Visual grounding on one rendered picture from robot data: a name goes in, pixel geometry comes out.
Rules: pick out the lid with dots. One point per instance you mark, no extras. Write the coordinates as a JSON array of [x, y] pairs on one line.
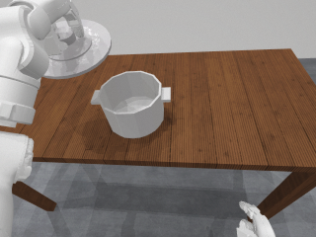
[[83, 55]]

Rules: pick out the left robot upper arm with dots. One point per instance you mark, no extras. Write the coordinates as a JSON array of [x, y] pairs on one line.
[[16, 157]]

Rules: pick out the pot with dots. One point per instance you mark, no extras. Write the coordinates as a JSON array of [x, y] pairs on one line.
[[133, 103]]

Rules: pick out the table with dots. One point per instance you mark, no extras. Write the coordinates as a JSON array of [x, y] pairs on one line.
[[231, 109]]

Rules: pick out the knob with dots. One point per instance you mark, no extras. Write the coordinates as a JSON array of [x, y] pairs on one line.
[[66, 34]]

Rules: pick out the robot left hand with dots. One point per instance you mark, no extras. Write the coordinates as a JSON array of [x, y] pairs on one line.
[[56, 9]]

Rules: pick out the robot right hand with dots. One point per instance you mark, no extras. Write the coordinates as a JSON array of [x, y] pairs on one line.
[[260, 226]]

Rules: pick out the robot left forearm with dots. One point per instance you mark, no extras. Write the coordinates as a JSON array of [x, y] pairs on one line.
[[23, 60]]

